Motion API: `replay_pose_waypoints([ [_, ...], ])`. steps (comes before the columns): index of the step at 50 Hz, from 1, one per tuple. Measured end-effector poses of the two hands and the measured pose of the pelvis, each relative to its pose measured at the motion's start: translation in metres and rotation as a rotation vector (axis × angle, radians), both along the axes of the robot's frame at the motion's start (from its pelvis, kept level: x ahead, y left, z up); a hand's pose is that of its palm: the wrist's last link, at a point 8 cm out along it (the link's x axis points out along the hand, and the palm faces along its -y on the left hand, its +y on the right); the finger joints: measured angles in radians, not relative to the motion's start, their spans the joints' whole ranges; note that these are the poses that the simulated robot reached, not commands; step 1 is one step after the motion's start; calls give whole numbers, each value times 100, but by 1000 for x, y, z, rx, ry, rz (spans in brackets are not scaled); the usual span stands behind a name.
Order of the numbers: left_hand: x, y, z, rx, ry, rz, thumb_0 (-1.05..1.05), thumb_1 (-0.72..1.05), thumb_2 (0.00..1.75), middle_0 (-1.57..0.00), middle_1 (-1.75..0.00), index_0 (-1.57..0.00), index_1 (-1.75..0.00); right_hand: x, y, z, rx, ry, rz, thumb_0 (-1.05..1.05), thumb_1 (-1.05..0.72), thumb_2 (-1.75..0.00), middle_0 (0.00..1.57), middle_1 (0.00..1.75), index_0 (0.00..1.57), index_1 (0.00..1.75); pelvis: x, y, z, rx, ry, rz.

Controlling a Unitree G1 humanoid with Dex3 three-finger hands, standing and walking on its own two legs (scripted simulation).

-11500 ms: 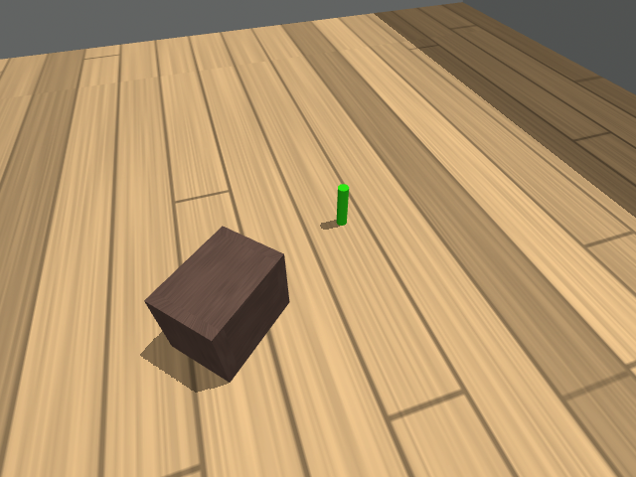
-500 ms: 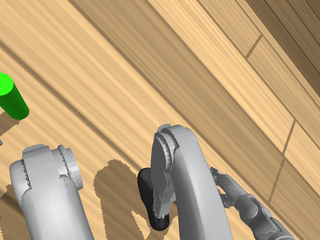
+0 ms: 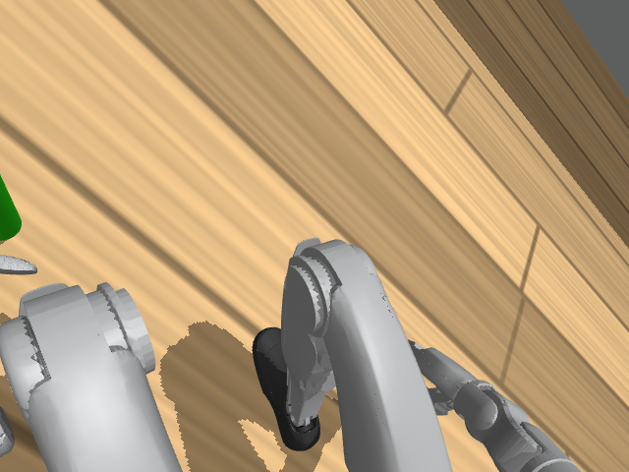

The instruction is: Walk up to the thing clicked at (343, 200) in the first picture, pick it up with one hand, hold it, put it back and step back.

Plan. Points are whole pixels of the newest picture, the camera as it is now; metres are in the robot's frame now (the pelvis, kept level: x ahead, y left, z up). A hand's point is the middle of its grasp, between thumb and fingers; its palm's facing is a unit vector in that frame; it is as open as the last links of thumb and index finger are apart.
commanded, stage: rest palm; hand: left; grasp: from the side
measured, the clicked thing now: out of the picture +0.45 +0.27 -0.18
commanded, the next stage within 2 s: close in 0.12 s
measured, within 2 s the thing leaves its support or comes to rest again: leaves its support in 1.32 s
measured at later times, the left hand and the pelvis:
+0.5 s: hand out of the picture +0.44 +0.28 -0.15, palm faces +0.26 -0.97 +0.00, open 12.5 cm; pelvis +0.00 +0.00 +0.00, yaw -1 degrees
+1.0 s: hand out of the picture +0.45 +0.28 -0.15, palm faces +0.26 -0.97 -0.01, open 7.8 cm; pelvis +0.00 +0.00 +0.01, yaw -2 degrees
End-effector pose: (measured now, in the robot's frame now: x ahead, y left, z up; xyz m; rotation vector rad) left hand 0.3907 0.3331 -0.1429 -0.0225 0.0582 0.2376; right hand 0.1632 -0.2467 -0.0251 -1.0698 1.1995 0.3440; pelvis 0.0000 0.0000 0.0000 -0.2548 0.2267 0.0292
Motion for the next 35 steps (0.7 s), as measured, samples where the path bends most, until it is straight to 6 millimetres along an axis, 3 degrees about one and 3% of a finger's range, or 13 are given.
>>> replay_pose_waypoints([
  [15,5,-7,-11,9,1,7,-1,-27,17,-14,-11,-12,-11,1,7,2,-24,36,35,0,-90,-90,21,30,21,30,1,2,1,-20,-7,-8],
  [35,18,-5,-8,28,-7,25,0,33,63,-62,-59,-61,-59,-2,10,8,-49,56,41,-1,-88,-89,21,30,21,30,-1,3,5,-37,-9,-18],
])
